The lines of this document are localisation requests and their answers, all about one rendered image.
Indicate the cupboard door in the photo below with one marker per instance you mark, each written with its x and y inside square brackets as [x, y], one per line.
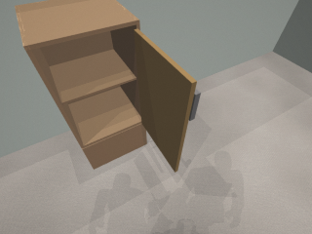
[166, 93]

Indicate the handle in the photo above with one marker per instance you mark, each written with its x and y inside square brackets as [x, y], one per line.
[194, 105]

